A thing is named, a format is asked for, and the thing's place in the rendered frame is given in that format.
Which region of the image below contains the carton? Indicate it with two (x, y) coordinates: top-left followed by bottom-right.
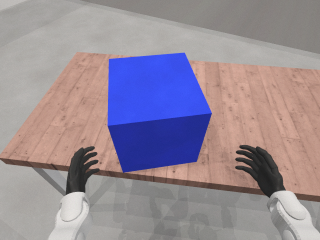
(107, 52), (212, 173)

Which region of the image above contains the table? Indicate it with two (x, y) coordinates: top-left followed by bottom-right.
(0, 52), (320, 202)

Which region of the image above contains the right robot hand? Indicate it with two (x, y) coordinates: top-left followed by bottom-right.
(235, 145), (286, 198)

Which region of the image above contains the left robot forearm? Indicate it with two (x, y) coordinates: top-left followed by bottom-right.
(47, 192), (94, 240)

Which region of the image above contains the right robot forearm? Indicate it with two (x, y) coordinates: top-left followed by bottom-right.
(267, 190), (320, 240)

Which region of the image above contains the left robot hand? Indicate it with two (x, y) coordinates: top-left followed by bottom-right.
(65, 146), (100, 195)

